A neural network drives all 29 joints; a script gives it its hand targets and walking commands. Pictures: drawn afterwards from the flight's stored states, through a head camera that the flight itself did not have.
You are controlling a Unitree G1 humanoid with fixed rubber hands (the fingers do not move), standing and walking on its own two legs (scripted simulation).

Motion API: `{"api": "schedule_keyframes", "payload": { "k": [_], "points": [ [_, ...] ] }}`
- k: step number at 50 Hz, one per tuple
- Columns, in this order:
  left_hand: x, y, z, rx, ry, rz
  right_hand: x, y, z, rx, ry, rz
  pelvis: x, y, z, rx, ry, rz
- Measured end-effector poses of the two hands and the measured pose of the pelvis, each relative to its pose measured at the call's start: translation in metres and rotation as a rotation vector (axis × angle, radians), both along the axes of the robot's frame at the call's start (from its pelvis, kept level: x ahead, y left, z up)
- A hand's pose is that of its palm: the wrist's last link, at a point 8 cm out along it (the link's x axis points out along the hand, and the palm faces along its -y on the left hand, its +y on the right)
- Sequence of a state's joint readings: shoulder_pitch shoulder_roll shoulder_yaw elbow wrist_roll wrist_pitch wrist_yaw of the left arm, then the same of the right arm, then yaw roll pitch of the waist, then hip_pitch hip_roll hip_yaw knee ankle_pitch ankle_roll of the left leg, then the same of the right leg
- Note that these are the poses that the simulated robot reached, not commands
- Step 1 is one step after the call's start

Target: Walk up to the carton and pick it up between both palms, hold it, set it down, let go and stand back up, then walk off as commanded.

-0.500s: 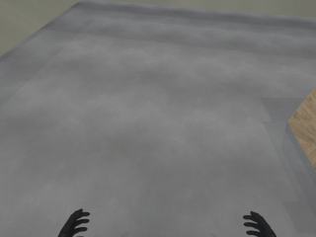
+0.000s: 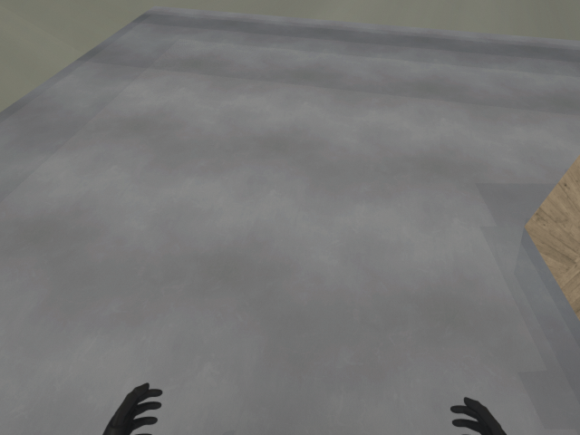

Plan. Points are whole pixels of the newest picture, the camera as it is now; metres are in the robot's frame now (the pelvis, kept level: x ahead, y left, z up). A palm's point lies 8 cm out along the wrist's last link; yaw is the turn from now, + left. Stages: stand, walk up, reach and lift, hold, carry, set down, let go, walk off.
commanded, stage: stand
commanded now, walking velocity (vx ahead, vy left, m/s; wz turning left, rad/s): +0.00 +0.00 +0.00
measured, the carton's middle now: out of the picture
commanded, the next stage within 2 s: walk up in 1.74 s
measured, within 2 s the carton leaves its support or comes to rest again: neither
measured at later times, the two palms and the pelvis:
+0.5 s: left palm out of the picture +0.13 +0.26 -0.08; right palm out of the picture +0.10 -0.27 -0.09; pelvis -0.01 +0.00 +0.00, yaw +0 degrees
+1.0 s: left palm out of the picture +0.11 +0.27 -0.09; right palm out of the picture +0.09 -0.27 -0.10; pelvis -0.01 +0.01 +0.00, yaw +0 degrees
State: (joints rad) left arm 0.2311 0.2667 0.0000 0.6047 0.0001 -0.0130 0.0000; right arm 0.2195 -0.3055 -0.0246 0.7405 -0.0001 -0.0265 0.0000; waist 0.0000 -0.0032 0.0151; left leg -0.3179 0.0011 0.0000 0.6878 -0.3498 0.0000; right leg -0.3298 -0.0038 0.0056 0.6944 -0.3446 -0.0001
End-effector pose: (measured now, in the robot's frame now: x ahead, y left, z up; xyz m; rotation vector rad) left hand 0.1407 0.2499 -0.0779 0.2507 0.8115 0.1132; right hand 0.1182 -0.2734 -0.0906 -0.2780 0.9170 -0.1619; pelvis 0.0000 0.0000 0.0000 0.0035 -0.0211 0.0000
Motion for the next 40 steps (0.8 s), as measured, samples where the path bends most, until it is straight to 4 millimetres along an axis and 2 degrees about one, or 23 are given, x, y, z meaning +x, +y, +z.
{"api": "schedule_keyframes", "payload": {
  "k": [40],
  "points": [
    [-0.019, 0.014, -0.009, 0.002, 0.048, 0.012, -0.024, 0.003, -0.004, -0.013, 0.059, -0.022, -0.008, 0.008, 0.001, -0.011, -0.009, 0.000]
  ]
}}
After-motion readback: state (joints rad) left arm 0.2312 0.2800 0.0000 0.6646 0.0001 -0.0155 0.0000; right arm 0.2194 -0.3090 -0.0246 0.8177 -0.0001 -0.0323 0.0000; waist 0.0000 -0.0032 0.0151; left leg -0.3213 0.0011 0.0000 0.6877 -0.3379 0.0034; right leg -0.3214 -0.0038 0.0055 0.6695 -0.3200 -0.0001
